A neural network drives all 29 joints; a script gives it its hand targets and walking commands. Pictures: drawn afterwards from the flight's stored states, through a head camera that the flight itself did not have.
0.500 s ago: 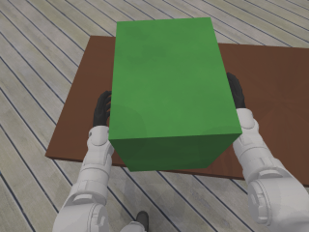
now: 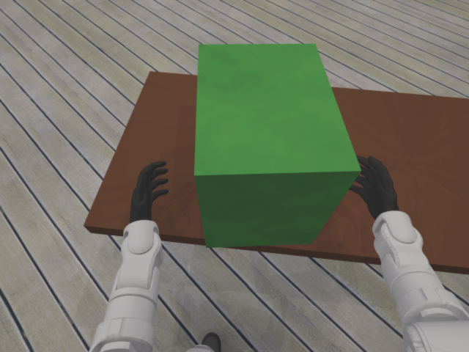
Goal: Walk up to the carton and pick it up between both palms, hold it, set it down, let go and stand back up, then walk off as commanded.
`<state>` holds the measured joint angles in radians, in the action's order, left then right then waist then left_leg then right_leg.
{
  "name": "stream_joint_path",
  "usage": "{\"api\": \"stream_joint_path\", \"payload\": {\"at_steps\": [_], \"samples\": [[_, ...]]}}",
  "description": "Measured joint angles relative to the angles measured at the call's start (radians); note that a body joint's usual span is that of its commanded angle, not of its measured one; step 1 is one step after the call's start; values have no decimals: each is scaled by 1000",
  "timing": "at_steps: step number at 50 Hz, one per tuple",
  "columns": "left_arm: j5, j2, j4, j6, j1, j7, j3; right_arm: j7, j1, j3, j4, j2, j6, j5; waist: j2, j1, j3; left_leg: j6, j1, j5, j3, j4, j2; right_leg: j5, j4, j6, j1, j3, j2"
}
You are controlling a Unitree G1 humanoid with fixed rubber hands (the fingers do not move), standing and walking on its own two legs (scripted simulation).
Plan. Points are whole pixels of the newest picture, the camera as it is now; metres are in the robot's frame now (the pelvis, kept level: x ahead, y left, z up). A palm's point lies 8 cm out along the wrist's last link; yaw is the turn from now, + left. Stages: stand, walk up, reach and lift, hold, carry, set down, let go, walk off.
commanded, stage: set down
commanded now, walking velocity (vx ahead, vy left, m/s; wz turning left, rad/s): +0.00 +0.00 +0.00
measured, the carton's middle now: (258, 150) +0.48 +0.05 +0.03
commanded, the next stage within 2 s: none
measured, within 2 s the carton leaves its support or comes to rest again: neither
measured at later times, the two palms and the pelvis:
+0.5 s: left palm (147, 235) +0.28 +0.21 +0.01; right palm (410, 257) +0.31 -0.21 +0.02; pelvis -0.01 +0.00 +0.00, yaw +1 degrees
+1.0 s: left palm (137, 270) +0.22 +0.21 +0.01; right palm (434, 312) +0.23 -0.23 +0.02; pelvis -0.01 +0.00 +0.01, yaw +1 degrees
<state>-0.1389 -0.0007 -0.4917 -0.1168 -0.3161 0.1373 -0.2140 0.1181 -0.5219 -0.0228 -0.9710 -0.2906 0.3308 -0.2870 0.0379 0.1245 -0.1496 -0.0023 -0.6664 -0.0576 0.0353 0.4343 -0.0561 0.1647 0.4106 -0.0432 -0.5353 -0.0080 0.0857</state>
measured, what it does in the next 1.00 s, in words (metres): stands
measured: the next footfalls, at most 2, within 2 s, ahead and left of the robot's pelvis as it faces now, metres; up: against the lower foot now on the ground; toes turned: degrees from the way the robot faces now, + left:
none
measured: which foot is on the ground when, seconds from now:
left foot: down 0.00-1.00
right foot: down 0.00-1.00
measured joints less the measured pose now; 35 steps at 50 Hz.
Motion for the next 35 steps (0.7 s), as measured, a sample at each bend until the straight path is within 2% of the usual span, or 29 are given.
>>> {"api": "stream_joint_path", "payload": {"at_steps": [6,10,14,22,28,35], "samples": [[17,0,-46,22,1,37,37,34,13,0,0,0,-61,-2,1,0,0,0,72,0,0,0,0,0,1,0,72,0,0],[18,0,-109,43,1,39,43,37,21,0,0,0,-91,-4,17,0,1,0,95,0,0,0,1,1,8,0,90,0,-1],[18,0,-113,48,8,50,51,47,56,0,0,0,-95,-8,38,-5,1,0,104,1,0,0,2,2,11,0,98,0,-2],[18,0,-33,48,93,72,87,63,188,-1,9,0,-81,-28,43,-40,3,-3,138,-8,0,0,11,15,11,2,134,0,-10],[18,0,64,47,203,77,105,70,341,0,112,0,-44,-45,43,-44,11,-4,180,-18,0,-1,12,26,11,2,176,0,-10],[18,0,107,53,301,82,124,72,442,0,201,0,-41,-46,43,-47,12,-4,226,-23,0,-5,12,34,11,2,220,0,-10]]}}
